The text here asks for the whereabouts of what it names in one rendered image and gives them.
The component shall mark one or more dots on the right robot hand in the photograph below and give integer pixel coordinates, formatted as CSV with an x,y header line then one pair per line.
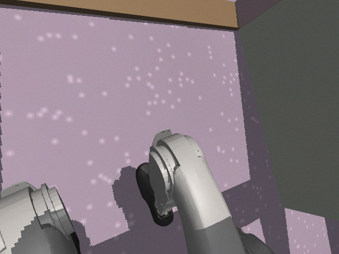
x,y
252,244

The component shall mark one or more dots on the left robot foot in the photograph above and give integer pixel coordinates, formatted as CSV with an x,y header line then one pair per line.
x,y
76,241

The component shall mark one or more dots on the right robot foot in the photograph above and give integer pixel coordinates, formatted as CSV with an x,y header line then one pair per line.
x,y
142,177

